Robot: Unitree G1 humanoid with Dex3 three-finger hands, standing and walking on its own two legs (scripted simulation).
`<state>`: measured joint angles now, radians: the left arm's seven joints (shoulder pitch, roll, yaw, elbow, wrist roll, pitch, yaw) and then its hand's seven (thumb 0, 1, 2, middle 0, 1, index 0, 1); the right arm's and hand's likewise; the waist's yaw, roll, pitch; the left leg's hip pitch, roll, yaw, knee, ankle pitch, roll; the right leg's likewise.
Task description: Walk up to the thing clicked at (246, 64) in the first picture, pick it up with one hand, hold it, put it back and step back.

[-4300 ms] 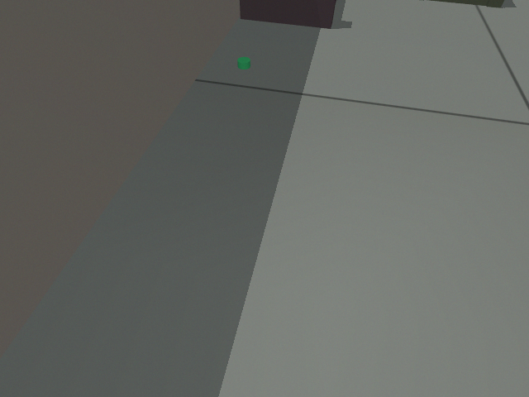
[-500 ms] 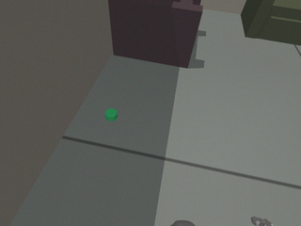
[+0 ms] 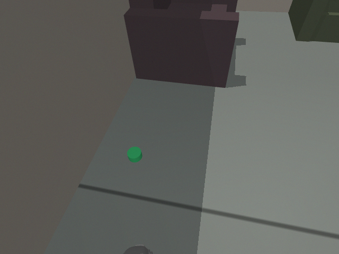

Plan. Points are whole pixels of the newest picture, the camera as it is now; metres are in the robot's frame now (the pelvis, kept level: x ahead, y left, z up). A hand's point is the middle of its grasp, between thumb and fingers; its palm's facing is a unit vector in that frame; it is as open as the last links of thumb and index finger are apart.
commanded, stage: walk up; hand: left
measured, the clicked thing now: (134, 154) +0.85 +0.28 -0.74
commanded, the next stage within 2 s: none
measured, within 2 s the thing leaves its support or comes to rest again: neither
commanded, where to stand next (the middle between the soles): +0.43 +0.05 m, yaw -1 degrees
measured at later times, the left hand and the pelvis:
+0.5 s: hand (74, 210) +0.27 +0.30 -0.14, palm faces -0.13 -0.92 -0.37, open 7.4 cm; pelvis +0.18 +0.03 -0.01, yaw -2 degrees
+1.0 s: hand (73, 184) +0.37 +0.34 -0.17, palm faces -0.08 -0.92 -0.38, open 7.4 cm; pelvis +0.32 +0.06 -0.02, yaw -2 degrees
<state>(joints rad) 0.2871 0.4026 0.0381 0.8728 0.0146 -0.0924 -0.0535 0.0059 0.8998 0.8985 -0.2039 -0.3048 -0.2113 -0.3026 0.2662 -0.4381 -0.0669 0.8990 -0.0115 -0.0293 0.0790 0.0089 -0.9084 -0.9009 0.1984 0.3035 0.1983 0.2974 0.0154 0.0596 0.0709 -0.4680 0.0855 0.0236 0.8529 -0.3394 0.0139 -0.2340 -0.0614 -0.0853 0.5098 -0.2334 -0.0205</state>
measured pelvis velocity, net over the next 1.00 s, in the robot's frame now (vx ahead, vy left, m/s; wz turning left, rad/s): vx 0.32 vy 0.06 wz -0.04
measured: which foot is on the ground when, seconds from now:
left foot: up 0.00-0.10, down 0.12-0.54, up 0.56-0.88, down 0.90-1.00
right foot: down 0.00-0.14, up 0.16-0.50, down 0.52-0.90, up 0.92-1.00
